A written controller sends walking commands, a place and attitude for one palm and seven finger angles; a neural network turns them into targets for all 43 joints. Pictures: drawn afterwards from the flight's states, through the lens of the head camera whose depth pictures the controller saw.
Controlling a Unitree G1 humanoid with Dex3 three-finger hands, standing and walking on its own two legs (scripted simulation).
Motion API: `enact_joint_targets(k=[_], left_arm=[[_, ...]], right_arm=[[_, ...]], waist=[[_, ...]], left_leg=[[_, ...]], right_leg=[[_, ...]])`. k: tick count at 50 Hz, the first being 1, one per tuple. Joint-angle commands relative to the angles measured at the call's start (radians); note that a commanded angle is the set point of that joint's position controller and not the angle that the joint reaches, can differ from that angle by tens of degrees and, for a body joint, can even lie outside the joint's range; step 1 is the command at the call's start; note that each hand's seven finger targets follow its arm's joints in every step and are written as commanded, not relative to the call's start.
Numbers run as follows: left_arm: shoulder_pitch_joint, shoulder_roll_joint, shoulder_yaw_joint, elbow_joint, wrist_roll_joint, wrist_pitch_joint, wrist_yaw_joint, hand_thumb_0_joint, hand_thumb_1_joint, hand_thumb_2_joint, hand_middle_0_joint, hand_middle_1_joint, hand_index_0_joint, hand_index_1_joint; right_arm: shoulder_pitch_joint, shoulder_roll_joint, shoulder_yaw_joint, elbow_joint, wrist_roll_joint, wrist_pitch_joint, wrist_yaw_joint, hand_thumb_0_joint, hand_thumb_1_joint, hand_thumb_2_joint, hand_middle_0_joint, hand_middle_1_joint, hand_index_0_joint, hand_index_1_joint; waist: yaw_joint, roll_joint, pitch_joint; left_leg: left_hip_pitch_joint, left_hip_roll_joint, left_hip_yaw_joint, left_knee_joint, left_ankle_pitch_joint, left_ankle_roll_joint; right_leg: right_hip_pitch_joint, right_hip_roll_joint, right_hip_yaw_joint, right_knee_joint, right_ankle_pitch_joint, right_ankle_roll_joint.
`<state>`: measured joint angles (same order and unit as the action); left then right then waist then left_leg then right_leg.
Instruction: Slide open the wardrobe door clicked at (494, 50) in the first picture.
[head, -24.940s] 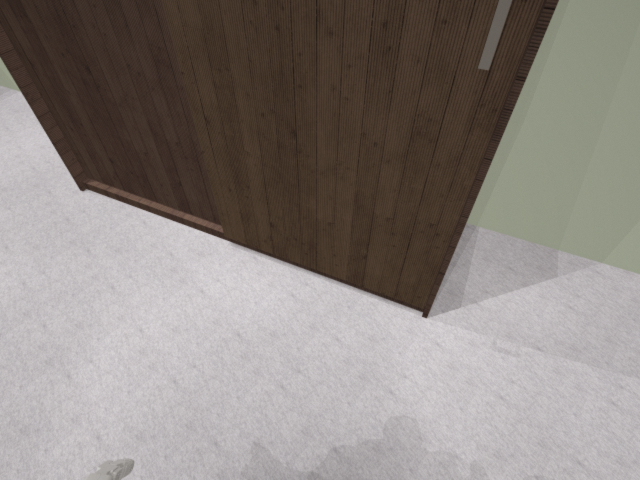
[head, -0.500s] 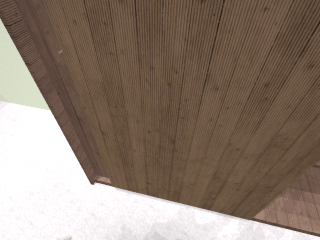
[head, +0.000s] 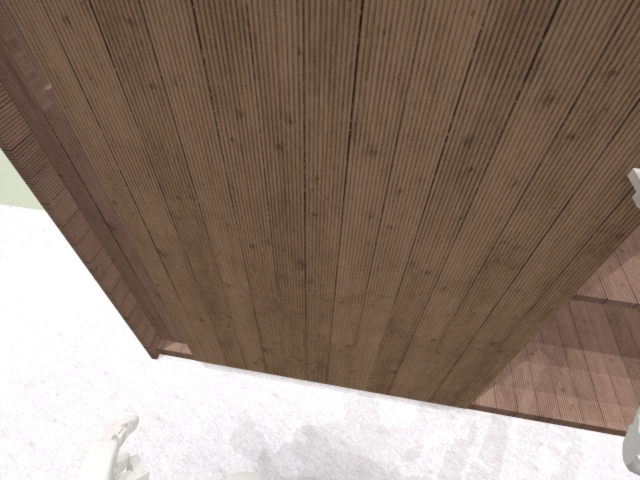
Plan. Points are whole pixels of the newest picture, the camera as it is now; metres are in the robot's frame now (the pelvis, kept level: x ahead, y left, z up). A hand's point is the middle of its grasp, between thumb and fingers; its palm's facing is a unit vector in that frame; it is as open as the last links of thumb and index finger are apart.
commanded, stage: stop walking and hold the door there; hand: right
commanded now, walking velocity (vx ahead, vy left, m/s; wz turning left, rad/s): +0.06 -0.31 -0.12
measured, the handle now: out of the picture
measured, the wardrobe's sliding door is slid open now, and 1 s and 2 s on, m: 0.67 0.67 0.67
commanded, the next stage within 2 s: loosen the grip on the handle in 1.34 s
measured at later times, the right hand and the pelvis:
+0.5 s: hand out of the picture +0.41 -0.33 +0.24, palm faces +0.34 +0.91 -0.22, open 6.5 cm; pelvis -0.02 -0.10 +0.00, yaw -4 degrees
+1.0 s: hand out of the picture +0.40 -0.32 +0.24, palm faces +0.19 +0.98 -0.10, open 6.6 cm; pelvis -0.02 -0.16 +0.00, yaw -7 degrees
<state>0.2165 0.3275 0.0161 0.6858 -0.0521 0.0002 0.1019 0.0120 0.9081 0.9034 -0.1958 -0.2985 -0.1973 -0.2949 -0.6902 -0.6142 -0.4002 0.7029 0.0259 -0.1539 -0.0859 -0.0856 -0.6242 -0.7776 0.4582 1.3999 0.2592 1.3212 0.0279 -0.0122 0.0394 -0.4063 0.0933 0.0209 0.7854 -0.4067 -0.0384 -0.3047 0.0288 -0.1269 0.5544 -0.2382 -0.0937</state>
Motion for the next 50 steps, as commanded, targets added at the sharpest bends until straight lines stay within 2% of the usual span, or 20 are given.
enact_joint_targets(k=[1,10,11,12,13,16,21,24,25,26,27,28,29,36,38,40,43,45,47,50], left_arm=[[-0.032,0.124,0.039,-0.101,-0.001,-0.071,-0.013,0.0,0.9,0.9,-0.2,-0.3,-0.2,-0.3],[-0.105,0.078,-0.005,-0.139,0.022,-0.104,-0.061,0.0,0.9,0.9,-0.2,-0.3,-0.2,-0.3],[-0.098,0.091,0.004,-0.136,0.025,-0.097,-0.067,0.0,0.9,0.9,-0.2,-0.3,-0.2,-0.3],[-0.086,0.092,0.012,-0.15,0.023,-0.077,-0.072,0.0,0.9,0.9,-0.2,-0.3,-0.2,-0.3],[-0.055,0.128,0.019,-0.126,0.038,-0.074,-0.068,0.0,0.9,0.9,-0.2,-0.3,-0.2,-0.3],[-0.094,0.058,-0.003,-0.112,0.021,-0.097,-0.07,0.0,0.9,0.9,-0.2,-0.3,-0.2,-0.3],[-0.129,0.012,0.007,-0.111,0.029,-0.08,-0.044,0.0,0.9,0.9,-0.2,-0.3,-0.2,-0.3],[-0.113,0.023,0.028,-0.104,0.025,-0.07,-0.024,0.0,0.9,0.9,-0.2,-0.3,-0.2,-0.3],[-0.095,0.064,0.046,-0.112,0.018,-0.072,-0.024,0.0,0.9,0.9,-0.2,-0.3,-0.2,-0.3],[-0.077,0.094,0.056,-0.125,0.01,-0.083,-0.034,0.0,0.9,0.9,-0.2,-0.3,-0.2,-0.3],[-0.062,0.079,0.057,-0.121,0.005,-0.107,-0.048,0.0,0.9,0.9,-0.2,-0.3,-0.2,-0.3],[-0.082,0.058,0.058,-0.103,-0.001,-0.121,-0.044,0.0,0.9,0.9,-0.2,-0.3,-0.2,-0.3],[-0.088,0.069,0.054,-0.1,0.005,-0.111,-0.028,0.0,0.9,0.9,-0.2,-0.3,-0.2,-0.3],[-0.089,0.024,-0.004,-0.124,0.017,-0.124,-0.035,0.0,0.9,0.9,-0.2,-0.3,-0.2,-0.3],[-0.087,0.015,-0.009,-0.129,0.021,-0.121,-0.034,0.0,0.9,0.9,-0.2,-0.3,-0.2,-0.3],[-0.108,-0.012,-0.012,-0.155,0.014,-0.131,-0.034,0.0,0.9,0.9,-0.2,-0.3,-0.2,-0.3],[-0.119,-0.028,-0.036,-0.125,0.027,-0.147,-0.017,0.0,0.9,0.9,-0.2,-0.3,-0.2,-0.3],[-0.116,-0.032,-0.041,-0.133,0.034,-0.137,-0.006,0.0,0.9,0.9,-0.2,-0.3,-0.2,-0.3],[-0.113,-0.029,-0.032,-0.134,0.037,-0.122,-0.004,0.0,0.9,0.9,-0.2,-0.3,-0.2,-0.3],[-0.117,0.018,-0.004,-0.148,0.013,-0.103,-0.037,0.0,0.9,0.9,-0.2,-0.3,-0.2,-0.3]], right_arm=[[-0.365,-0.163,0.071,-0.283,0.0,-0.057,0.0,0.0,-0.9,-0.9,0.45,1.4,0.45,1.4],[-0.449,-0.175,0.074,-0.393,0.02,-0.024,-0.003,0.0,-0.9,-0.9,0.45,1.4,0.45,1.4],[-0.432,-0.238,0.017,-0.366,0.012,-0.025,-0.009,0.0,-0.9,-0.9,0.45,1.4,0.45,1.4],[-0.434,-0.278,0.007,-0.341,-0.005,-0.031,-0.012,0.0,-0.9,-0.9,0.45,1.4,0.45,1.4],[-0.412,-0.267,-0.005,-0.235,0.011,-0.03,-0.019,0.0,-0.9,-0.9,0.45,1.4,0.45,1.4],[-0.505,-0.223,-0.001,-0.385,0.004,-0.052,-0.019,0.0,-0.9,-0.9,0.45,1.4,0.45,1.4],[-0.498,-0.148,0.04,-0.455,-0.013,-0.069,0.012,0.0,-0.9,-0.9,0.45,1.4,0.45,1.4],[-0.507,-0.058,0.105,-0.533,-0.007,-0.07,0.014,0.0,-0.9,-0.9,0.45,1.4,0.45,1.4],[-0.501,-0.012,0.138,-0.587,0.0,-0.081,0.022,0.0,-0.9,-0.9,0.45,1.4,0.45,1.4],[-0.554,0.079,0.215,-0.668,0.018,-0.097,0.032,0.0,-0.9,-0.9,0.45,1.4,0.45,1.4],[-0.623,0.176,0.295,-0.693,0.013,-0.105,0.045,0.0,-0.9,-0.9,0.45,1.4,0.45,1.4],[-0.522,0.23,0.319,-0.651,0.026,-0.09,0.051,0.0,-0.9,-0.9,0.45,1.4,0.45,1.4],[-0.531,0.082,0.204,-0.649,0.015,-0.069,0.031,0.0,-0.9,-0.9,0.45,1.4,0.45,1.4],[-0.608,0.17,0.295,-0.645,0.031,-0.017,0.035,0.0,-0.9,-0.9,0.45,1.4,0.45,1.4],[-0.59,0.131,0.269,-0.628,0.023,-0.013,0.037,0.0,-0.9,-0.9,0.45,1.4,0.45,1.4],[-0.537,0.143,0.262,-0.58,0.041,0.003,0.04,0.0,-0.9,-0.9,0.45,1.4,0.45,1.4],[-0.499,0.148,0.227,-0.592,0.034,-0.009,0.024,0.0,-0.9,-0.9,0.45,1.4,0.45,1.4],[-0.465,0.131,0.191,-0.597,0.029,-0.021,0.012,0.0,-0.9,-0.9,0.45,1.4,0.45,1.4],[-0.466,0.193,0.245,-0.626,0.032,-0.036,0.016,0.0,-0.9,-0.9,0.45,1.4,0.45,1.4],[-0.481,0.3,0.353,-0.632,0.041,-0.04,0.037,0.0,-0.9,-0.9,0.45,1.4,0.45,1.4]], waist=[[-0.017,-0.16,-0.278],[-0.062,-0.154,-0.385],[-0.082,-0.06,-0.395],[-0.083,0.247,-0.335],[-0.069,0.237,-0.284],[-0.048,0.249,-0.214],[-0.065,0.232,-0.224],[-0.004,0.16,-0.338],[0.018,-0.066,-0.397],[0.026,-0.311,-0.459],[0.029,-0.19,-0.431],[0.013,-0.138,-0.433],[0.001,-0.13,-0.391],[-0.019,-0.178,-0.356],[-0.012,-0.013,-0.358],[-0.035,0.405,-0.274],[-0.045,0.177,-0.31],[-0.056,0.184,-0.363],[-0.049,0.169,-0.402],[-0.049,-0.013,-0.444]], left_leg=[[-0.08,-0.035,0.062,0.272,-0.123,-0.009],[0.307,-0.014,0.132,-0.311,0.024,0.023],[0.445,0.103,0.048,-0.438,0.126,0.083],[0.598,0.412,-0.338,-0.49,0.375,0.218],[0.627,0.585,-0.465,-0.458,0.695,0.287],[0.608,0.41,-0.084,-0.33,0.808,0.117],[0.402,0.318,0.085,-0.262,0.861,0.064],[0.274,0.221,0.194,0.024,0.809,0.019],[0.051,0.114,0.181,0.251,0.416,-0.003],[-0.128,-0.016,0.106,0.487,-0.227,-0.024],[-0.1,-0.046,0.022,0.562,-0.252,0.001],[-0.13,-0.037,-0.013,0.571,-0.201,0.0],[-0.129,-0.004,-0.04,0.515,-0.161,-0.006],[0.239,-0.069,0.005,-0.166,0.067,0.025],[0.305,0.011,-0.083,-0.33,0.281,0.049],[0.298,0.195,-0.316,-0.427,0.525,0.145],[0.456,0.202,-0.195,-0.292,0.886,0.183],[0.53,0.159,-0.125,-0.236,0.985,0.151],[0.488,0.121,-0.087,-0.205,0.93,0.099],[0.251,0.004,-0.03,-0.218,0.535,0.023]], right_leg=[[0.256,-0.286,0.246,-0.166,0.586,-0.072],[0.177,-0.203,0.217,-0.137,0.424,0.027],[0.044,-0.167,0.197,0.003,0.315,0.079],[-0.284,-0.061,0.148,0.328,-0.077,0.14],[-0.489,-0.022,0.241,0.567,-0.31,0.16],[-0.513,-0.105,0.233,0.604,-0.21,0.143],[-0.107,-0.047,-0.022,0.138,-0.136,0.128],[0.237,0.018,-0.158,-0.079,0.145,0.132],[0.43,-0.124,0.02,-0.06,0.337,0.071],[0.501,-0.367,0.362,-0.069,0.73,-0.057],[0.397,-0.393,0.419,-0.107,0.633,-0.096],[0.401,-0.412,0.424,-0.116,0.409,-0.118],[0.321,-0.422,0.435,-0.123,0.346,-0.143],[0.144,-0.36,0.224,-0.046,0.331,-0.032],[0.087,-0.257,0.133,0.071,0.183,0.031],[-0.072,-0.055,0.108,0.327,-0.206,0.119],[-0.123,-0.063,0.131,0.277,-0.263,0.116],[-0.075,-0.043,0.081,0.078,-0.171,0.114],[0.08,-0.057,0.062,-0.089,0.056,0.109],[0.389,-0.264,0.184,-0.039,0.766,0.041]])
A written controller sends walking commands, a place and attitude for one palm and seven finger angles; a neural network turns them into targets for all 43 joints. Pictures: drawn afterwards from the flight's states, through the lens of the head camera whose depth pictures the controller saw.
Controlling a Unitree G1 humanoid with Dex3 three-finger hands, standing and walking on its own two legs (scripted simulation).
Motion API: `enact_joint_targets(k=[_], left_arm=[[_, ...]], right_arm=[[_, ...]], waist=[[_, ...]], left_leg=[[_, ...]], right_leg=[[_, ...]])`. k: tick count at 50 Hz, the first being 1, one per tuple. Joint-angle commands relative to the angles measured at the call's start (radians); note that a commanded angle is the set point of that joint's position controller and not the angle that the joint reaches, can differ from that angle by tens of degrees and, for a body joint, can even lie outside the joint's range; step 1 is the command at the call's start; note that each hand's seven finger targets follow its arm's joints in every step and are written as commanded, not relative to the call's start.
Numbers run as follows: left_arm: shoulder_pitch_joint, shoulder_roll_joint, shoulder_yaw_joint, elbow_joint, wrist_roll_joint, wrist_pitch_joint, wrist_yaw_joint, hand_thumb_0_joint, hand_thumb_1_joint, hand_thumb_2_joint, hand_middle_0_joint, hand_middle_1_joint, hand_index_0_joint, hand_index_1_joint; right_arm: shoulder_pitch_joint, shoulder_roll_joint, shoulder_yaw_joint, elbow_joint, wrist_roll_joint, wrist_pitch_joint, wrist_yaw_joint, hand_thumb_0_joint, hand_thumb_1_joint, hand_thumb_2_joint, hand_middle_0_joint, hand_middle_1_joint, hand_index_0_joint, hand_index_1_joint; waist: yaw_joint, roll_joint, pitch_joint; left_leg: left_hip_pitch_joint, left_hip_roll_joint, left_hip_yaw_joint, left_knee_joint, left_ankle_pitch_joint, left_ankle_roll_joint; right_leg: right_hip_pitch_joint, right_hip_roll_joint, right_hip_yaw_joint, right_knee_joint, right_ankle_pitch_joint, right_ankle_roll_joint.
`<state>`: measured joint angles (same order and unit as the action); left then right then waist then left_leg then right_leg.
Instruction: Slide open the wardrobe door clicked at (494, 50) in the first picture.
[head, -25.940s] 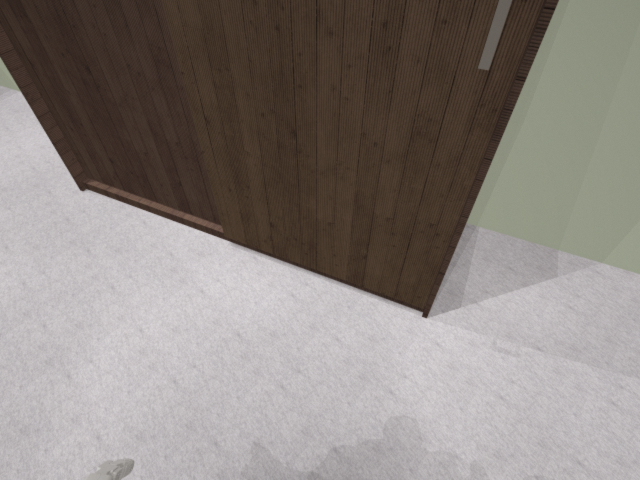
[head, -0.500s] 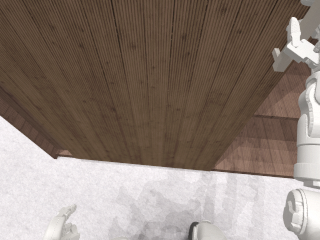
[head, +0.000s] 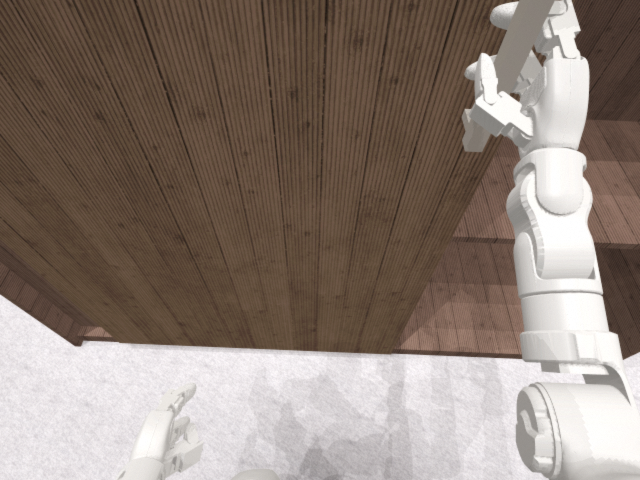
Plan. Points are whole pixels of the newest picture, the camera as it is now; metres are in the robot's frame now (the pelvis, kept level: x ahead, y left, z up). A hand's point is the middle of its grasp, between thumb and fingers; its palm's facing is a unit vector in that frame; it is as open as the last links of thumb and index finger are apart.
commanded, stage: stop walking and hold the door there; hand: right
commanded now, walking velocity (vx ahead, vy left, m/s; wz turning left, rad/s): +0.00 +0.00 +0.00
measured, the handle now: (512, 33) +0.48 -0.14 +0.28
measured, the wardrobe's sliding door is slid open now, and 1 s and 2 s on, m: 0.67 0.67 0.67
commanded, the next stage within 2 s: loosen the grip on the handle in 0.34 s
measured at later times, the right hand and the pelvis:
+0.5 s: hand (487, 94) +0.44 -0.12 +0.25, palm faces +0.04 +0.98 -0.17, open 7.0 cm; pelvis -0.01 -0.01 +0.00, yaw +2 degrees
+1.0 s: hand (502, 93) +0.43 -0.13 +0.25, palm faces +0.07 +0.99 -0.08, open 14.6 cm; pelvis -0.06 +0.00 +0.00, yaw +8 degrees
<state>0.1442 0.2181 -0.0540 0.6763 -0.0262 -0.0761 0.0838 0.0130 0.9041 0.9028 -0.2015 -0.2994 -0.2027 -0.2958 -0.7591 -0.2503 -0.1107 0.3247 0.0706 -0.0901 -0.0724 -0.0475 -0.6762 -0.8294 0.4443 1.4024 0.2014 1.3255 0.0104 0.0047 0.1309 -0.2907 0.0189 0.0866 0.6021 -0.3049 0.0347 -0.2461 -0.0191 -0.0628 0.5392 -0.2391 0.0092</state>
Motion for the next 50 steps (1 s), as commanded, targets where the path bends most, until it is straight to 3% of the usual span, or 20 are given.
enact_joint_targets(k=[1,4,8,11,14,21,22,23,24,25,26,29,34,41,42,43,44,46,48,50], left_arm=[[-0.046,0.115,0.06,-0.144,-0.007,-0.025,-0.022,0.0,0.9,0.9,-0.2,-0.3,-0.2,-0.3],[-0.031,0.131,0.072,-0.137,0.0,-0.016,-0.03,0.0,0.9,0.9,-0.2,-0.3,-0.2,-0.3],[-0.041,0.134,0.072,-0.16,-0.006,0.002,-0.027,0.0,0.9,0.9,-0.2,-0.3,-0.2,-0.3],[-0.031,0.12,0.07,-0.158,-0.008,0.011,-0.013,0.0,0.9,0.9,-0.2,-0.3,-0.2,-0.3],[-0.033,0.123,0.068,-0.146,-0.003,0.017,0.002,0.0,0.9,0.9,-0.2,-0.3,-0.2,-0.3],[-0.028,0.12,0.063,-0.135,0.0,0.027,0.007,0.0,0.9,0.9,-0.2,-0.3,-0.2,-0.3],[0.026,0.139,0.143,-0.101,0.022,-0.041,-0.023,0.0,0.9,0.9,-0.2,-0.3,-0.2,-0.3],[0.09,0.213,0.196,-0.027,0.063,-0.074,-0.05,0.0,0.9,0.9,-0.2,-0.3,-0.2,-0.3],[0.174,0.137,0.127,-0.064,0.018,-0.105,-0.056,0.0,0.9,0.9,-0.2,-0.3,-0.2,-0.3],[0.185,0.152,0.131,-0.035,0.017,-0.105,-0.05,0.0,0.9,0.9,-0.2,-0.3,-0.2,-0.3],[0.184,0.184,0.12,-0.042,0.023,-0.096,-0.051,0.0,0.9,0.9,-0.2,-0.3,-0.2,-0.3],[0.179,0.162,0.101,-0.048,0.021,-0.102,-0.07,0.0,0.9,0.9,-0.2,-0.3,-0.2,-0.3],[0.187,0.179,0.106,-0.079,0.01,-0.115,-0.089,0.0,0.9,0.9,-0.2,-0.3,-0.2,-0.3],[0.208,0.195,0.106,-0.069,-0.011,-0.148,-0.074,0.0,0.9,0.9,-0.2,-0.3,-0.2,-0.3],[0.202,0.218,0.118,-0.069,-0.013,-0.147,-0.065,0.0,0.9,0.9,-0.2,-0.3,-0.2,-0.3],[0.197,0.217,0.111,-0.067,-0.013,-0.135,-0.056,0.0,0.9,0.9,-0.2,-0.3,-0.2,-0.3],[0.19,0.2,0.101,-0.073,-0.02,-0.138,-0.057,0.0,0.9,0.9,-0.2,-0.3,-0.2,-0.3],[0.199,0.211,0.105,-0.058,-0.024,-0.147,-0.047,0.0,0.9,0.9,-0.2,-0.3,-0.2,-0.3],[0.201,0.216,0.111,-0.062,-0.021,-0.147,-0.041,0.0,0.9,0.9,-0.2,-0.3,-0.2,-0.3],[0.201,0.211,0.105,-0.059,-0.019,-0.15,-0.039,0.0,0.9,0.9,-0.2,-0.3,-0.2,-0.3]], right_arm=[[-0.407,-0.015,0.11,-0.259,-0.006,-0.105,0.029,0.0,-0.9,-0.9,0.45,1.4,0.45,1.4],[-0.441,-0.061,0.079,-0.277,-0.021,-0.117,0.023,0.0,-0.9,-0.9,0.45,1.4,0.45,1.4],[-0.411,-0.019,0.127,-0.254,-0.011,-0.106,0.029,0.0,-0.9,-0.9,0.45,1.4,0.45,1.4],[-0.403,-0.027,0.119,-0.223,-0.008,-0.1,0.02,0.0,-0.9,-0.9,0.45,1.4,0.45,1.4],[-0.379,-0.065,0.073,-0.181,-0.002,-0.096,0.008,0.0,-0.9,-0.9,0.45,1.4,0.45,1.4],[-0.399,-0.027,0.109,-0.142,-0.001,-0.099,0.008,0.0,-0.9,-0.9,0.45,1.4,0.45,1.4],[-1.122,-0.76,-0.429,-0.038,-0.143,-0.094,-0.014,0.0,-0.9,-0.9,0.45,1.4,0.45,1.4],[-1.092,-0.67,-0.429,0.27,-0.127,0.017,0.006,0.0,-0.779,-0.842,0.45,1.4,0.45,1.4],[-0.851,-0.261,-0.179,0.32,-0.095,0.043,0.055,0.0,-0.658,-0.783,0.45,1.4,0.45,1.4],[-0.669,-0.176,-0.205,0.41,-0.01,0.036,0.087,0.0,-0.538,-0.725,0.45,1.4,0.45,1.4],[-0.612,-0.227,-0.262,0.291,0.049,-0.005,0.099,0.0,-0.417,-0.667,0.45,1.4,0.45,1.4],[-0.689,-0.125,-0.119,0.335,0.008,-0.112,0.071,0.0,-0.054,-0.492,0.45,1.4,0.45,1.4],[-0.748,-0.235,-0.109,0.396,-0.062,-0.276,0.027,0.0,0.55,-0.2,0.423,1.367,0.423,1.367],[-0.811,-0.281,-0.065,0.42,-0.052,-0.319,0.056,0.0,0.55,-0.2,0.33,1.25,0.33,1.25],[-0.78,-0.523,-0.254,0.376,-0.055,-0.317,0.051,0.0,0.55,-0.2,0.317,1.233,0.317,1.233],[-0.766,-0.536,-0.238,0.388,-0.056,-0.304,0.05,0.0,0.55,-0.2,0.303,1.217,0.303,1.217],[-0.804,-0.445,-0.165,0.371,-0.042,-0.292,0.066,0.0,0.55,-0.2,0.29,1.2,0.29,1.2],[-0.732,-0.421,-0.169,0.423,-0.005,-0.269,0.083,0.0,0.55,-0.2,0.263,1.167,0.263,1.167],[-0.689,-0.443,-0.208,0.374,0.019,-0.26,0.091,0.0,0.55,-0.2,0.25,1.15,0.25,1.15],[-0.678,-0.428,-0.199,0.357,0.017,-0.248,0.091,0.0,0.55,-0.2,0.25,1.15,0.25,1.15]], waist=[[-0.006,-0.115,-0.519],[-0.001,-0.175,-0.49],[-0.001,-0.086,-0.477],[0.004,0.023,-0.502],[-0.003,-0.011,-0.499],[-0.004,0.017,-0.49],[-0.04,0.23,-0.345],[0.058,-0.107,-0.635],[0.046,0.059,-0.761],[0.06,0.075,-0.67],[0.031,0.046,-0.666],[0.082,0.027,-0.449],[0.09,0.055,-0.423],[0.105,0.01,-0.448],[0.042,-0.011,-0.519],[0.054,-0.031,-0.512],[0.081,0.002,-0.485],[0.079,0.049,-0.406],[0.056,0.006,-0.46],[0.062,0.003,-0.427]], left_leg=[[0.073,0.045,-0.067,-0.037,0.289,-0.053],[0.019,0.019,-0.05,-0.047,0.079,-0.036],[0.174,0.046,-0.064,-0.11,0.351,-0.023],[0.231,0.138,-0.13,-0.093,0.592,0.0],[0.202,0.122,-0.111,-0.081,0.548,-0.015],[0.197,0.109,-0.107,-0.093,0.469,-0.023],[0.156,0.041,-0.198,-0.22,0.62,-0.059],[0.213,0.017,-0.1,-0.025,0.716,0.062],[0.188,-0.004,-0.068,-0.02,0.675,0.052],[0.101,-0.019,-0.047,-0.046,0.638,0.021],[0.082,-0.007,-0.058,-0.077,0.554,0.009],[-0.033,-0.011,-0.063,-0.127,0.347,0.006],[-0.071,-0.002,-0.111,-0.162,0.004,0.001],[-0.064,0.007,-0.189,-0.217,-0.215,-0.004],[0.027,0.018,-0.227,-0.229,-0.248,0.001],[0.054,0.023,-0.234,-0.231,-0.232,-0.001],[0.039,0.02,-0.238,-0.244,-0.252,-0.007],[0.013,0.021,-0.254,-0.281,-0.314,-0.008],[0.05,0.018,-0.24,-0.259,-0.248,-0.002],[0.022,0.005,-0.215,-0.252,-0.216,-0.006]], right_leg=[[0.354,-0.237,0.154,-0.02,0.828,-0.081],[0.387,-0.263,0.162,-0.017,0.91,-0.09],[0.232,-0.207,0.087,0.007,0.645,-0.047],[0.143,-0.144,0.046,0.029,0.42,-0.006],[0.154,-0.153,0.066,-0.013,0.416,-0.018],[0.134,-0.167,0.071,-0.022,0.401,-0.026],[0.089,-0.086,-0.04,0.062,0.296,-0.061],[-0.076,0.0,0.054,-0.117,0.463,-0.012],[0.09,-0.001,0.028,-0.052,0.62,0.017],[0.148,-0.021,0.042,-0.023,0.64,0.021],[0.202,-0.029,0.037,-0.034,0.556,0.015],[0.073,-0.024,0.037,-0.045,0.272,-0.017],[-0.053,-0.004,0.041,-0.067,-0.1,-0.042],[-0.14,0.029,0.02,-0.038,-0.197,-0.047],[-0.166,0.027,0.015,-0.033,-0.181,-0.047],[-0.192,0.029,0.017,-0.037,-0.164,-0.051],[-0.203,0.031,0.025,-0.043,-0.174,-0.052],[-0.216,0.03,0.024,-0.038,-0.185,-0.048],[-0.185,0.025,0.03,-0.047,-0.157,-0.051],[-0.164,0.021,0.04,-0.063,-0.168,-0.055]])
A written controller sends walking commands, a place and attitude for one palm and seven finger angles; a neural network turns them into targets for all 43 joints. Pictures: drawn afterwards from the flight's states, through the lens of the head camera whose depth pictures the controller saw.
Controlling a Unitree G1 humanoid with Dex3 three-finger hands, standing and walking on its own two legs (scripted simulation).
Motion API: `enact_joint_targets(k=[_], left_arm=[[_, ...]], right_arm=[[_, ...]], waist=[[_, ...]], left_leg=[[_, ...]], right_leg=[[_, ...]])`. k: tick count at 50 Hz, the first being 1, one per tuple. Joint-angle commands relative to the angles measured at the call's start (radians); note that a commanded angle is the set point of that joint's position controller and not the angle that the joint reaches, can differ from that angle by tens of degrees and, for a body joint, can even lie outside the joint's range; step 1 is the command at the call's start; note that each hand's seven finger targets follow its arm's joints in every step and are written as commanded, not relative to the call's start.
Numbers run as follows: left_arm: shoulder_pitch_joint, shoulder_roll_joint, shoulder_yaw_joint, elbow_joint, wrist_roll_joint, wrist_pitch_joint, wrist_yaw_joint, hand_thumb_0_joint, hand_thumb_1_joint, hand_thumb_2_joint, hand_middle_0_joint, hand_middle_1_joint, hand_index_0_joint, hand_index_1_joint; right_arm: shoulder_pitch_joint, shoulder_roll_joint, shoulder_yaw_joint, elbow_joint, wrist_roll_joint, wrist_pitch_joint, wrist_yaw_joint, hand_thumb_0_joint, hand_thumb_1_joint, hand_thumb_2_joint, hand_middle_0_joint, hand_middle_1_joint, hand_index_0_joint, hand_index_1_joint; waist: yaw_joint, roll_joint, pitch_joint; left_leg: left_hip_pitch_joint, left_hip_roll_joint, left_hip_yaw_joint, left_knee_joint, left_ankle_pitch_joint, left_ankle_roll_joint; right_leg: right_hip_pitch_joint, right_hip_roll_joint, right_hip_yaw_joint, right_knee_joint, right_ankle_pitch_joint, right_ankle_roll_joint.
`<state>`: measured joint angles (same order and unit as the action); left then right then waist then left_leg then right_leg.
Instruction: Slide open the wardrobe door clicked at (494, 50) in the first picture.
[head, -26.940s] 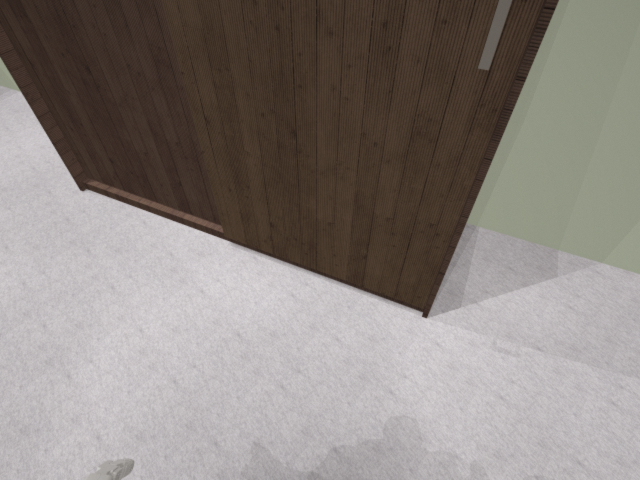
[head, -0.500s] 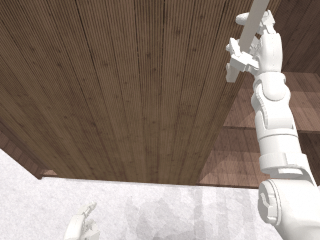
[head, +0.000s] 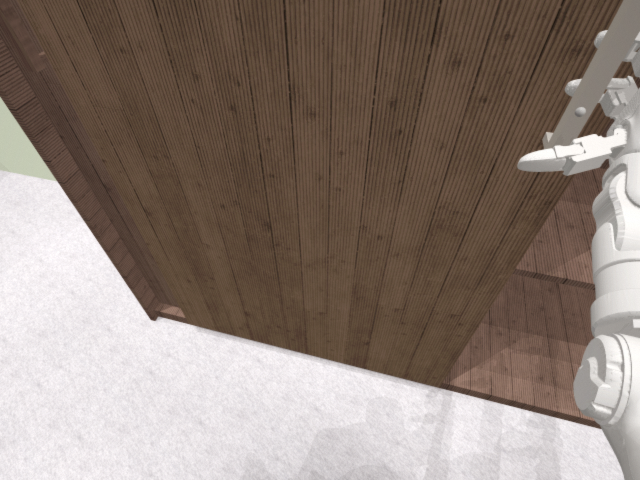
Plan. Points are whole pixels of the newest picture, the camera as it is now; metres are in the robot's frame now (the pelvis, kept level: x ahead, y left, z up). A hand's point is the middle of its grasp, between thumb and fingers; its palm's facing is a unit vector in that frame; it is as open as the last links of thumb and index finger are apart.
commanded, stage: loosen the grip on the handle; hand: right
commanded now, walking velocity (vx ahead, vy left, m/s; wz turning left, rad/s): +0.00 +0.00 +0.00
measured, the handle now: (597, 63) +0.52 -0.21 +0.29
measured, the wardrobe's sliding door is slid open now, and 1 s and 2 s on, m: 0.67 0.67 0.67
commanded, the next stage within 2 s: slip the hand off the handle in 0.02 s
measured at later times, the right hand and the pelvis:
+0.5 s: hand (617, 117) +0.47 -0.24 +0.25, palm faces +0.18 +0.98 -0.03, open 14.7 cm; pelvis +0.05 -0.04 +0.01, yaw +0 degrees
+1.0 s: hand out of the picture +0.42 -0.27 +0.25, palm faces +0.21 +0.98 -0.04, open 14.7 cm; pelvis +0.07 -0.03 +0.01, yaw -1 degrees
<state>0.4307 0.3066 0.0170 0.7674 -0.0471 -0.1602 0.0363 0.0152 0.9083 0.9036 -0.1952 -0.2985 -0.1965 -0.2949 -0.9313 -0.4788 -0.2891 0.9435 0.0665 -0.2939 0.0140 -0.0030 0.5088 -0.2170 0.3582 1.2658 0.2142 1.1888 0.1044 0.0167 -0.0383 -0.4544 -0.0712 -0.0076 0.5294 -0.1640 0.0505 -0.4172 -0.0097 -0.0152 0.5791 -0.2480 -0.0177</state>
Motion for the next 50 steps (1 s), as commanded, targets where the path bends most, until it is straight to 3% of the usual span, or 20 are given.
enact_joint_targets(k=[1,3,5,6,8,10,12,19,21,23,25,27,28,32,35,38,46,47,48,50], left_arm=[[-0.088,0.122,0.031,-0.15,0.003,-0.068,0.01,0.0,0.9,0.9,-0.2,-0.3,-0.2,-0.3],[-0.085,0.125,0.029,-0.158,0.006,-0.072,0.014,0.0,0.9,0.9,-0.2,-0.3,-0.2,-0.3],[-0.092,0.119,0.023,-0.161,0.01,-0.076,0.015,0.0,0.9,0.9,-0.2,-0.3,-0.2,-0.3],[-0.09,0.126,0.026,-0.163,0.014,-0.075,0.018,0.0,0.9,0.9,-0.2,-0.3,-0.2,-0.3],[-0.113,0.117,0.016,-0.191,0.015,-0.071,0.024,0.0,0.9,0.9,-0.2,-0.3,-0.2,-0.3],[-0.131,0.11,0.005,-0.203,0.015,-0.073,0.029,0.0,0.9,0.9,-0.2,-0.3,-0.2,-0.3],[-0.145,0.112,0.0,-0.212,0.016,-0.071,0.035,0.0,0.9,0.9,-0.2,-0.3,-0.2,-0.3],[-0.165,0.09,-0.009,-0.233,0.024,-0.042,0.054,0.0,0.9,0.9,-0.2,-0.3,-0.2,-0.3],[-0.171,0.079,-0.01,-0.24,0.022,-0.029,0.056,0.0,0.9,0.9,-0.2,-0.3,-0.2,-0.3],[-0.177,0.077,-0.01,-0.24,0.022,-0.017,0.06,0.0,0.9,0.9,-0.2,-0.3,-0.2,-0.3],[-0.178,0.072,-0.006,-0.246,0.021,-0.009,0.056,0.0,0.9,0.9,-0.2,-0.3,-0.2,-0.3],[-0.179,0.072,-0.007,-0.245,0.015,-0.006,0.054,0.0,0.9,0.9,-0.2,-0.3,-0.2,-0.3],[-0.176,0.074,-0.006,-0.245,0.014,-0.004,0.055,0.0,0.9,0.9,-0.2,-0.3,-0.2,-0.3],[-0.169,0.079,0.0,-0.237,0.007,-0.006,0.058,0.0,0.9,0.9,-0.2,-0.3,-0.2,-0.3],[-0.165,0.088,-0.001,-0.221,0.001,-0.006,0.065,0.0,0.9,0.9,-0.2,-0.3,-0.2,-0.3],[-0.192,0.082,-0.005,-0.243,-0.006,-0.013,0.065,0.0,0.9,0.9,-0.2,-0.3,-0.2,-0.3],[-0.245,0.076,-0.011,-0.276,0.006,-0.013,0.043,0.0,0.9,0.9,-0.2,-0.3,-0.2,-0.3],[-0.259,0.071,-0.014,-0.288,0.008,-0.012,0.04,0.0,0.9,0.9,-0.2,-0.3,-0.2,-0.3],[-0.267,0.075,-0.013,-0.291,0.009,-0.01,0.041,0.0,0.9,0.9,-0.2,-0.3,-0.2,-0.3],[-0.289,0.061,-0.02,-0.3,0.008,-0.01,0.037,0.0,0.9,0.9,-0.2,-0.3,-0.2,-0.3]], right_arm=[[-0.491,-0.184,-0.01,-0.267,0.021,-0.037,0.0,0.0,0.55,-0.2,0.25,1.15,0.25,1.15],[-0.464,-0.183,-0.012,-0.281,0.023,-0.026,-0.014,0.0,0.55,-0.2,0.25,1.15,0.25,1.15],[-0.479,-0.152,0.009,-0.316,0.012,-0.013,-0.03,0.0,0.55,-0.2,0.25,1.15,0.25,1.15],[-0.447,-0.268,-0.086,-0.338,0.004,-0.009,-0.04,0.0,0.55,-0.2,0.25,1.15,0.25,1.15],[-0.422,-0.259,-0.078,-0.409,0.005,-0.002,-0.042,0.0,0.55,-0.2,0.25,1.15,0.25,1.15],[-0.36,-0.204,-0.06,-0.414,0.021,0.014,-0.035,0.0,0.55,-0.2,0.25,1.15,0.25,1.15],[-0.334,-0.2,-0.068,-0.446,0.03,0.029,-0.03,0.0,0.55,-0.2,0.25,1.15,0.25,1.15],[-0.202,-0.219,-0.142,-0.585,0.046,0.111,-0.038,0.0,0.55,-0.2,0.25,1.15,0.25,1.15],[-0.181,-0.183,-0.117,-0.639,0.046,0.143,-0.032,0.0,0.55,-0.2,0.25,1.15,0.25,1.15],[-0.18,-0.198,-0.127,-0.674,0.042,0.159,-0.028,0.0,0.55,-0.2,0.25,1.15,0.25,1.15],[-0.135,-0.197,-0.139,-0.721,0.045,0.171,-0.017,0.0,0.55,-0.2,0.25,1.15,0.25,1.15],[-0.156,-0.138,-0.072,-0.751,0.049,0.176,0.015,0.0,0.55,-0.2,0.25,1.15,0.25,1.15],[-0.153,-0.129,-0.061,-0.745,0.054,0.179,0.029,0.0,0.55,-0.2,0.25,1.15,0.25,1.15],[-0.168,-0.12,-0.036,-0.783,0.078,0.173,0.099,0.0,0.55,-0.2,0.25,1.15,0.25,1.15],[-0.164,-0.126,-0.043,-0.728,0.111,0.183,0.141,0.0,0.55,-0.2,0.25,1.15,0.25,1.15],[-0.108,-0.074,-0.013,-0.766,0.136,0.192,0.166,0.0,0.55,-0.2,0.25,1.15,0.25,1.15],[0.128,-0.166,-0.17,-0.941,0.152,0.203,0.118,0.0,0.55,-0.2,0.25,1.15,0.25,1.15],[0.135,-0.155,-0.163,-0.991,0.152,0.203,0.115,0.0,0.55,-0.2,0.25,1.15,0.25,1.15],[0.172,-0.202,-0.216,-1.013,0.157,0.202,0.106,0.0,0.55,-0.2,0.25,1.15,0.25,1.15],[0.225,-0.153,-0.189,-1.066,0.156,0.21,0.11,0.0,0.55,-0.2,0.25,1.15,0.25,1.15]], waist=[[-0.027,-0.009,-0.234],[-0.03,0.005,-0.216],[-0.025,-0.034,-0.23],[-0.055,-0.011,-0.261],[-0.062,-0.011,-0.28],[-0.067,-0.002,-0.238],[-0.073,-0.003,-0.231],[-0.118,-0.002,-0.29],[-0.122,-0.032,-0.3],[-0.114,-0.016,-0.301],[-0.128,-0.053,-0.337],[-0.104,-0.079,-0.321],[-0.095,-0.061,-0.309],[-0.082,-0.125,-0.326],[-0.072,-0.08,-0.278],[-0.09,-0.117,-0.276],[-0.17,-0.05,-0.314],[-0.174,-0.07,-0.326],[-0.186,-0.044,-0.334],[-0.183,-0.054,-0.305]], left_leg=[[0.164,0.093,-0.114,-0.182,-0.364,-0.024],[0.148,0.094,-0.096,-0.177,-0.354,-0.023],[0.127,0.086,-0.078,-0.159,-0.318,-0.026],[0.165,0.086,-0.076,-0.154,-0.317,-0.024],[0.199,0.088,-0.07,-0.14,-0.273,-0.022],[0.186,0.079,-0.05,-0.128,-0.23,-0.019],[0.189,0.077,-0.037,-0.117,-0.182,-0.016],[0.283,0.071,-0.01,-0.072,0.136,-0.007],[0.294,0.071,-0.003,-0.066,0.192,-0.004],[0.298,0.068,0.001,-0.068,0.225,-0.006],[0.313,0.068,0.003,-0.061,0.268,-0.004],[0.276,0.064,0.01,-0.065,0.256,-0.005],[0.264,0.063,0.012,-0.069,0.257,-0.006],[0.225,0.057,0.015,-0.071,0.238,-0.004],[0.202,0.055,0.021,-0.08,0.21,-0.006],[0.199,0.056,0.028,-0.075,0.179,0.0],[0.305,0.058,0.029,-0.04,0.238,-0.001],[0.324,0.061,0.025,-0.037,0.252,-0.002],[0.351,0.061,0.024,-0.035,0.27,-0.002],[0.354,0.061,0.026,-0.034,0.279,-0.004]], right_leg=[[0.012,0.012,-0.006,-0.104,-0.173,-0.028],[0.02,0.011,0.002,-0.11,-0.184,-0.03],[0.055,0.01,0.007,-0.119,-0.198,-0.029],[0.051,0.006,0.015,-0.128,-0.203,-0.029],[0.056,0.005,0.018,-0.141,-0.173,-0.033],[0.078,-0.007,0.032,-0.166,-0.18,-0.028],[0.1,-0.013,0.042,-0.176,-0.157,-0.027],[0.19,-0.016,0.029,-0.146,0.205,-0.015],[0.215,-0.016,0.026,-0.144,0.274,-0.005],[0.233,-0.016,0.026,-0.132,0.317,-0.007],[0.267,-0.015,0.025,-0.127,0.387,0.004],[0.295,-0.015,0.034,-0.122,0.404,0.014],[0.304,-0.018,0.036,-0.116,0.412,0.009],[0.354,-0.013,0.054,-0.103,0.429,0.025],[0.327,-0.01,0.062,-0.104,0.366,0.02],[0.325,-0.004,0.072,-0.107,0.347,0.024],[0.271,0.0,0.058,-0.107,0.374,0.023],[0.268,0.005,0.051,-0.108,0.374,0.021],[0.257,0.004,0.045,-0.106,0.376,0.017],[0.252,0.006,0.037,-0.112,0.372,0.015]])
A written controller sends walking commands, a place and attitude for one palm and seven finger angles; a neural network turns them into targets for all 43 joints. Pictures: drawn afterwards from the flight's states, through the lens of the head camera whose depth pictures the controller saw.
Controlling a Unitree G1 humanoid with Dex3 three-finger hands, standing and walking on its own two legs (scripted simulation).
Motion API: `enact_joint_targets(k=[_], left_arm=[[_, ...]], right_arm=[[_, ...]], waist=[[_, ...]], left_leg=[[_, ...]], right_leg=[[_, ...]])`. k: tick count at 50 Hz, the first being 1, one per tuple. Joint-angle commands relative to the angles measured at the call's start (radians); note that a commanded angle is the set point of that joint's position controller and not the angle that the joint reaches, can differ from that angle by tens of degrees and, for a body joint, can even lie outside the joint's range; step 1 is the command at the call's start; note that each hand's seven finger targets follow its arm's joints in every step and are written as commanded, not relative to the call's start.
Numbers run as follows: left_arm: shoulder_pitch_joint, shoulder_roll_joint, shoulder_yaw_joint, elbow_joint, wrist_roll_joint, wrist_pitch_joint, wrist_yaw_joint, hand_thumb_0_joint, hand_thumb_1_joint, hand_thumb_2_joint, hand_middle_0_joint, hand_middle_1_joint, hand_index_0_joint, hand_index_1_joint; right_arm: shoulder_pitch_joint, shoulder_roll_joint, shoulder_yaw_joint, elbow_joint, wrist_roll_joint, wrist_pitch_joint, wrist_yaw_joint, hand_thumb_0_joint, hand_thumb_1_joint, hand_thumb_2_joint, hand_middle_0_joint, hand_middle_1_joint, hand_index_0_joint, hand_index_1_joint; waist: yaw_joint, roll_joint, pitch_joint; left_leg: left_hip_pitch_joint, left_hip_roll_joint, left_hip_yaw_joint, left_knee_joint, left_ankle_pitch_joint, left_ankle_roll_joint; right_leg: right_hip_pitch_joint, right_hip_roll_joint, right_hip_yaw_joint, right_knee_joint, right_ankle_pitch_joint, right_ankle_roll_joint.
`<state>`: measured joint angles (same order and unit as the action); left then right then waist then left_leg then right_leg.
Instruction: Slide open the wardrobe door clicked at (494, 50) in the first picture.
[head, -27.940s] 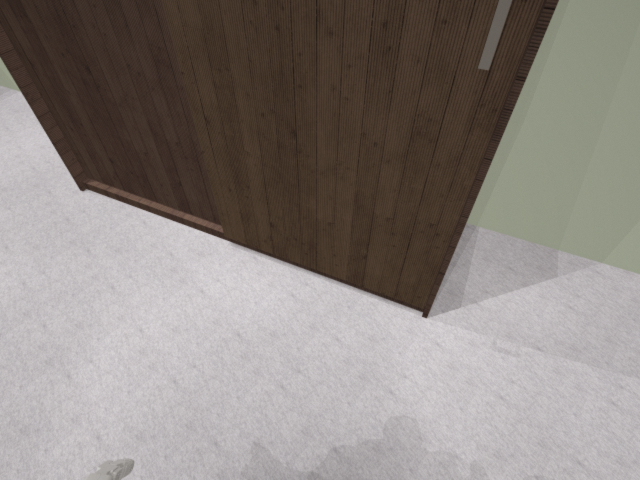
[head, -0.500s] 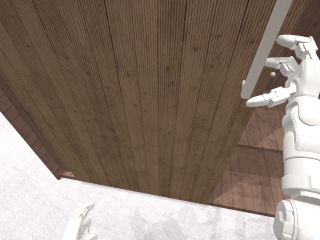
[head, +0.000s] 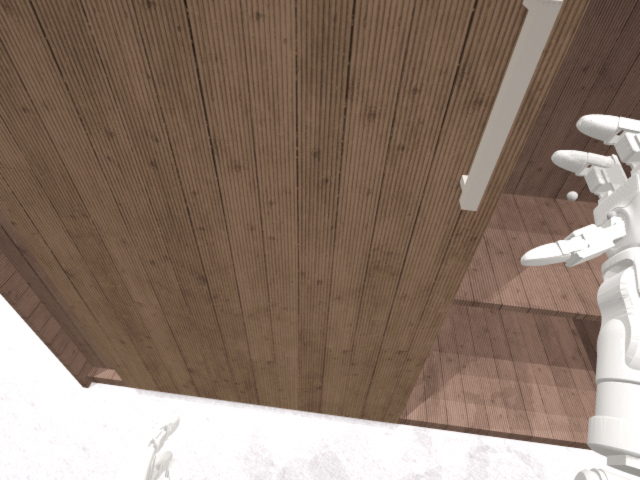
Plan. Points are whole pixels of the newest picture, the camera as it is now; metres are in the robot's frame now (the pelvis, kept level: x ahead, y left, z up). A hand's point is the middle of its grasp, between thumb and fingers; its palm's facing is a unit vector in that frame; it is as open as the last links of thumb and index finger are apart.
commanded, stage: slip the hand off the handle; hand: right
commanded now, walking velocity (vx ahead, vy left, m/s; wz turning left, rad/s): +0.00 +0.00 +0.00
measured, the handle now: (496, 114) +0.45 -0.18 +0.28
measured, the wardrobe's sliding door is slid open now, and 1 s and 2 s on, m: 0.67 0.67 0.67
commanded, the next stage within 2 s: draw the hand back to the body in 0.40 s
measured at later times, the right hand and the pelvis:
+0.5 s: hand (622, 262) +0.25 -0.23 +0.25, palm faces +0.23 +0.97 -0.06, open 14.7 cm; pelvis -0.02 +0.02 +0.00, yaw -2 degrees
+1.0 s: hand out of the picture +0.19 -0.24 +0.21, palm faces +0.19 +0.98 -0.04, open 14.7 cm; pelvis -0.03 +0.02 +0.00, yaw -3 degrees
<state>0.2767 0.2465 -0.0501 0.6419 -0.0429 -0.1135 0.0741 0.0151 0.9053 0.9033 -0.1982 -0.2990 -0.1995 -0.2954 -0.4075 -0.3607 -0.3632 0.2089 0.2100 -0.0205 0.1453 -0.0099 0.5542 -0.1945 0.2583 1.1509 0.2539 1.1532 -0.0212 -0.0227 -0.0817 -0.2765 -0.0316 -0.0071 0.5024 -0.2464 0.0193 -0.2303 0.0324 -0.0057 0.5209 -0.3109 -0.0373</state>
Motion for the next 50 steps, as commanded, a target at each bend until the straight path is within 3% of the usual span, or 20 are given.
enact_joint_targets(k=[1,3,6,8,11,14,18,20,24,26,27,28,32,33,37,38,40,43,48,50], left_arm=[[-0.144,0.121,0.046,-0.177,0.001,-0.057,-0.001,0.0,0.9,0.9,-0.2,-0.3,-0.2,-0.3],[-0.152,0.123,0.046,-0.175,0.0,-0.054,0.006,0.0,0.9,0.9,-0.2,-0.3,-0.2,-0.3],[-0.175,0.116,0.038,-0.173,-0.004,-0.062,0.016,0.0,0.9,0.9,-0.2,-0.3,-0.2,-0.3],[-0.18,0.118,0.034,-0.168,-0.008,-0.065,0.027,0.0,0.9,0.9,-0.2,-0.3,-0.2,-0.3],[-0.2,0.114,0.024,-0.168,-0.012,-0.077,0.04,0.0,0.9,0.9,-0.2,-0.3,-0.2,-0.3],[-0.209,0.115,0.021,-0.164,-0.011,-0.089,0.048,0.0,0.9,0.9,-0.2,-0.3,-0.2,-0.3],[-0.221,0.113,0.019,-0.161,-0.007,-0.094,0.045,0.0,0.9,0.9,-0.2,-0.3,-0.2,-0.3],[-0.238,0.1,0.012,-0.178,-0.006,-0.103,0.038,0.0,0.9,0.9,-0.2,-0.3,-0.2,-0.3],[-0.24,0.106,0.01,-0.164,-0.007,-0.111,0.045,0.0,0.9,0.9,-0.2,-0.3,-0.2,-0.3],[-0.239,0.106,0.012,-0.161,-0.003,-0.114,0.048,0.0,0.9,0.9,-0.2,-0.3,-0.2,-0.3],[-0.257,0.126,0.006,-0.155,-0.024,-0.103,0.053,0.0,0.9,0.9,-0.2,-0.3,-0.2,-0.3],[-0.276,0.126,0.005,-0.174,-0.032,-0.092,0.055,0.0,0.9,0.9,-0.2,-0.3,-0.2,-0.3],[-0.334,0.124,-0.009,-0.207,-0.038,-0.102,0.049,0.0,0.9,0.9,-0.2,-0.3,-0.2,-0.3],[-0.345,0.117,-0.013,-0.217,-0.038,-0.106,0.043,0.0,0.9,0.9,-0.2,-0.3,-0.2,-0.3],[-0.309,0.121,-0.003,-0.203,-0.031,-0.113,0.024,0.0,0.9,0.9,-0.2,-0.3,-0.2,-0.3],[-0.305,0.126,0.0,-0.199,-0.03,-0.108,0.019,0.0,0.9,0.9,-0.2,-0.3,-0.2,-0.3],[-0.309,0.123,0.0,-0.202,-0.036,-0.104,0.014,0.0,0.9,0.9,-0.2,-0.3,-0.2,-0.3],[-0.314,0.128,0.002,-0.196,-0.04,-0.099,0.02,0.0,0.9,0.9,-0.2,-0.3,-0.2,-0.3],[-0.32,0.124,-0.003,-0.2,-0.034,-0.118,0.039,0.0,0.9,0.9,-0.2,-0.3,-0.2,-0.3],[-0.315,0.12,-0.006,-0.2,-0.032,-0.126,0.042,0.0,0.9,0.9,-0.2,-0.3,-0.2,-0.3]], right_arm=[[-0.276,-0.261,-0.108,-0.344,0.016,-0.055,-0.015,0.0,0.55,-0.2,0.25,1.15,0.25,1.15],[-0.247,-0.263,-0.114,-0.355,0.025,-0.038,-0.003,0.0,0.55,-0.2,0.25,1.15,0.25,1.15],[-0.244,-0.235,-0.082,-0.395,0.038,-0.018,0.019,0.0,0.55,-0.2,0.25,1.15,0.25,1.15],[-0.225,-0.217,-0.066,-0.371,0.053,-0.002,0.034,0.0,0.55,-0.2,0.25,1.15,0.25,1.15],[-0.26,-0.196,-0.023,-0.398,0.061,0.006,0.05,0.0,0.55,-0.2,0.25,1.15,0.25,1.15],[-0.276,-0.22,-0.043,-0.416,0.068,-0.003,0.044,0.0,0.55,-0.2,0.25,1.15,0.25,1.15],[-0.172,-0.246,-0.095,-0.416,0.081,-0.008,0.038,0.0,0.55,-0.2,0.25,1.15,0.25,1.15],[-0.146,-0.207,-0.064,-0.48,0.08,-0.009,0.04,0.0,0.55,-0.2,0.25,1.15,0.25,1.15],[-0.197,-0.208,-0.049,-0.466,0.072,0.004,0.024,0.0,0.55,-0.2,0.25,1.15,0.25,1.15],[-0.168,-0.221,-0.067,-0.471,0.07,0.01,0.019,0.0,0.55,-0.2,0.25,1.15,0.25,1.15],[-0.072,-0.284,-0.077,-0.317,0.067,0.158,0.052,0.0,0.55,-0.2,0.25,1.15,0.25,1.15],[-0.101,-0.269,-0.071,-0.396,0.078,0.225,0.07,0.0,0.55,-0.2,0.25,1.15,0.25,1.15],[-0.131,-0.321,-0.12,-0.54,0.119,0.42,0.134,0.0,0.55,-0.2,0.25,1.15,0.25,1.15],[-0.109,-0.317,-0.14,-0.575,0.139,0.434,0.14,0.0,0.55,-0.2,0.25,1.15,0.25,1.15],[0.024,-0.281,-0.172,-0.59,0.171,0.406,0.135,0.0,0.55,-0.2,0.25,1.15,0.25,1.15],[0.068,-0.287,-0.188,-0.572,0.173,0.405,0.131,0.0,0.55,-0.2,0.25,1.15,0.25,1.15],[0.082,-0.239,-0.139,-0.598,0.163,0.412,0.13,0.0,0.55,-0.2,0.25,1.15,0.25,1.15],[0.094,-0.238,-0.121,-0.595,0.154,0.433,0.127,0.0,0.55,-0.2,0.25,1.15,0.25,1.15],[0.036,-0.274,-0.13,-0.697,0.149,0.394,0.117,0.0,0.477,-0.235,0.247,1.107,0.247,1.107],[0.048,-0.25,-0.111,-0.708,0.145,0.374,0.115,0.0,0.405,-0.27,0.245,1.065,0.245,1.065]], waist=[[-0.056,-0.034,-0.235],[-0.048,-0.013,-0.209],[-0.031,-0.051,-0.16],[-0.022,-0.004,-0.115],[-0.012,-0.043,-0.094],[-0.018,-0.038,-0.106],[-0.043,0.006,-0.122],[-0.054,-0.057,-0.118],[-0.037,-0.025,-0.077],[-0.045,-0.022,-0.096],[-0.069,-0.05,-0.104],[-0.071,-0.074,-0.12],[-0.09,-0.047,-0.2],[-0.094,-0.04,-0.199],[-0.081,0.037,-0.121],[-0.088,0.037,-0.11],[-0.074,-0.007,-0.059],[-0.065,-0.024,-0.012],[-0.061,-0.053,-0.041],[-0.058,-0.059,-0.041]], left_leg=[[0.158,0.02,0.025,-0.011,0.35,0.027],[0.144,0.019,0.023,-0.024,0.326,0.021],[0.105,0.019,0.02,-0.043,0.246,0.019],[0.076,0.019,0.02,-0.062,0.182,0.015],[0.046,0.023,0.012,-0.083,0.077,0.014],[0.051,0.029,0.004,-0.094,0.021,0.012],[0.099,0.033,-0.001,-0.091,0.04,0.009],[0.104,0.034,0.003,-0.084,0.046,0.015],[0.076,0.033,0.002,-0.101,0.006,0.008],[0.093,0.036,-0.001,-0.098,0.025,0.009],[0.138,0.044,-0.009,-0.1,0.033,0.014],[0.159,0.047,-0.003,-0.105,0.059,0.009],[0.222,0.046,0.009,-0.077,0.216,0.004],[0.223,0.042,0.008,-0.077,0.239,-0.002],[0.165,0.029,0.024,-0.08,0.235,-0.006],[0.162,0.029,0.015,-0.088,0.217,-0.01],[0.119,0.03,0.024,-0.09,0.16,-0.004],[0.08,0.028,0.015,-0.112,0.075,-0.007],[0.083,0.026,0.012,-0.123,-0.022,0.0],[0.089,0.026,0.023,-0.118,-0.033,0.003]], right_leg=[[0.065,-0.036,0.025,-0.055,0.418,0.033],[0.06,-0.035,0.017,-0.055,0.37,0.023],[0.057,-0.027,0.021,-0.062,0.277,0.02],[0.045,-0.027,0.025,-0.069,0.211,0.013],[0.041,-0.02,0.038,-0.076,0.12,0.01],[0.037,-0.016,0.046,-0.076,0.078,0.007],[0.017,-0.016,0.042,-0.071,0.1,0.007],[0.024,-0.014,0.043,-0.078,0.105,0.01],[0.009,-0.015,0.045,-0.08,0.074,0.006],[0.015,-0.015,0.043,-0.077,0.093,0.006],[-0.005,-0.02,0.044,-0.099,0.07,0.004],[0.015,-0.016,0.042,-0.103,0.097,0.004],[0.07,-0.011,0.051,-0.096,0.231,-0.006],[0.083,-0.011,0.054,-0.087,0.254,-0.004],[0.081,-0.017,0.054,-0.083,0.253,0.0],[0.07,-0.016,0.052,-0.08,0.239,0.002],[0.065,-0.019,0.051,-0.091,0.205,0.004],[0.063,-0.02,0.052,-0.09,0.149,0.002],[0.085,-0.014,0.066,-0.1,0.086,0.002],[0.084,-0.014,0.069,-0.11,0.078,0.002]])
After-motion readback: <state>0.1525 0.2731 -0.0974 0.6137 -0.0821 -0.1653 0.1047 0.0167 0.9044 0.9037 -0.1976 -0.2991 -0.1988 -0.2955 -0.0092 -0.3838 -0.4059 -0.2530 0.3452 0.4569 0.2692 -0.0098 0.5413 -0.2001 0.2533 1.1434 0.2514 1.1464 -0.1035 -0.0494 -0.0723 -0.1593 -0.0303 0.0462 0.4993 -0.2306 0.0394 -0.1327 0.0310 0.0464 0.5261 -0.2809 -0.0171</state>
